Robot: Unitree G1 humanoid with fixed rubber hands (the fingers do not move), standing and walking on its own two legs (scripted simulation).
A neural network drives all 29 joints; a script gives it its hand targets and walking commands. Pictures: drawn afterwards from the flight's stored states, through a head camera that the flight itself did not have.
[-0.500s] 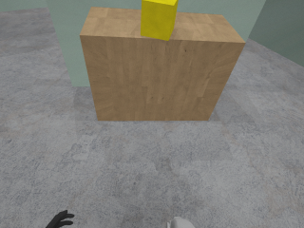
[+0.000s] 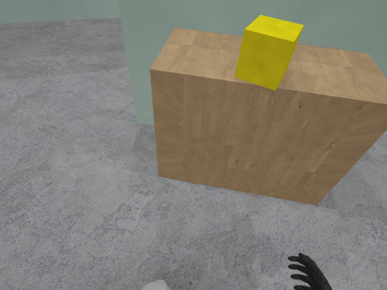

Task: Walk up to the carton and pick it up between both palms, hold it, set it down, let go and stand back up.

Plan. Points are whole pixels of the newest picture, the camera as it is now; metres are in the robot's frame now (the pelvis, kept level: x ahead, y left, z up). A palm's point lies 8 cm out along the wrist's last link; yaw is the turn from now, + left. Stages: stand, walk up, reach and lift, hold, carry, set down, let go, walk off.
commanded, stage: walk up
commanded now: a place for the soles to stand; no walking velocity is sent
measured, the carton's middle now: (267, 52) +0.95 -0.16 +0.08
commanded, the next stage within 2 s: none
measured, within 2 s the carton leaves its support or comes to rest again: neither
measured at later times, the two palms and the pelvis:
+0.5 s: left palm (133, 191) +0.36 +0.21 -0.08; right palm out of the picture +0.17 -0.30 -0.09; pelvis +0.19 -0.02 +0.01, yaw -5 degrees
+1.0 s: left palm (127, 187) +0.40 +0.25 -0.13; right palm (312, 182) +0.47 -0.29 -0.07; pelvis +0.36 -0.02 -0.01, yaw -5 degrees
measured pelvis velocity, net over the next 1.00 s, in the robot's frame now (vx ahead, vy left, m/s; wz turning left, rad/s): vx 0.36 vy -0.02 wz -0.08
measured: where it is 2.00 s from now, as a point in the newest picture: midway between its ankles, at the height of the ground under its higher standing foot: (214, 241)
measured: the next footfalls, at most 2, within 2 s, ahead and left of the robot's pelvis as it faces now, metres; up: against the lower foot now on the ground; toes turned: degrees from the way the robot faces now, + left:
left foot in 0.02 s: +0.16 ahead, +0.11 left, +0.00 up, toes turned +3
right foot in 0.52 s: +0.33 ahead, -0.16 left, +0.00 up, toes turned -9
